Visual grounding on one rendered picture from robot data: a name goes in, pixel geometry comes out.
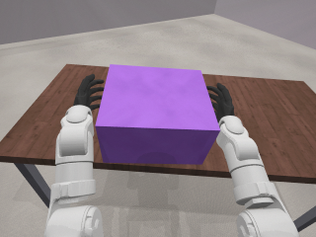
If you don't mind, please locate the table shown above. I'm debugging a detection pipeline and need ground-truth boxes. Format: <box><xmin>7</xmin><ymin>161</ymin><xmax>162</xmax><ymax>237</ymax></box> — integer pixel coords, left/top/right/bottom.
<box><xmin>0</xmin><ymin>63</ymin><xmax>316</xmax><ymax>232</ymax></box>

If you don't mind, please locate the carton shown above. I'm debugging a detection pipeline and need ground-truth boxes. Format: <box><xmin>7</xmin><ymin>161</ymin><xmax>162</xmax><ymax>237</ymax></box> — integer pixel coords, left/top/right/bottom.
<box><xmin>95</xmin><ymin>64</ymin><xmax>220</xmax><ymax>165</ymax></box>

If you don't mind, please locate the right robot forearm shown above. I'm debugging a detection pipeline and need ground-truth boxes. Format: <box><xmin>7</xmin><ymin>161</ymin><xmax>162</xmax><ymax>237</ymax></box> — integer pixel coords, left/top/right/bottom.
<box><xmin>216</xmin><ymin>116</ymin><xmax>299</xmax><ymax>237</ymax></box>

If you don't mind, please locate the right robot upper arm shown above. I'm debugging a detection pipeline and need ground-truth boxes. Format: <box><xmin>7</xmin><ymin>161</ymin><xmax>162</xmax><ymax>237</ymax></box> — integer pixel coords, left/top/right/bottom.
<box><xmin>237</xmin><ymin>208</ymin><xmax>298</xmax><ymax>237</ymax></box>

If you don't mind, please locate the left robot forearm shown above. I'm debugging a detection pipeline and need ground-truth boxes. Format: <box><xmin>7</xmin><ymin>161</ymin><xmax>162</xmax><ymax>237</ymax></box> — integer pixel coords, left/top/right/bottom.
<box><xmin>43</xmin><ymin>105</ymin><xmax>96</xmax><ymax>237</ymax></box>

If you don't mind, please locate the left robot upper arm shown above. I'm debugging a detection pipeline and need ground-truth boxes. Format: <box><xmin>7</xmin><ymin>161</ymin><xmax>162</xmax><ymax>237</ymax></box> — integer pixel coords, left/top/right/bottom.
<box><xmin>44</xmin><ymin>205</ymin><xmax>104</xmax><ymax>237</ymax></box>

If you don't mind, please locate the robot left hand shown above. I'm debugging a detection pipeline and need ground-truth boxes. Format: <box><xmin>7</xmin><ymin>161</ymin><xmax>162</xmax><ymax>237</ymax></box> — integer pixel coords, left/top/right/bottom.
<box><xmin>73</xmin><ymin>74</ymin><xmax>105</xmax><ymax>111</ymax></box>

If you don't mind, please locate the robot right hand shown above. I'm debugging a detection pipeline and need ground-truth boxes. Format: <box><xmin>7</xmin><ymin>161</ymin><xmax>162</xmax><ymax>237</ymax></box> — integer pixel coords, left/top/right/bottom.
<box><xmin>206</xmin><ymin>83</ymin><xmax>235</xmax><ymax>123</ymax></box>

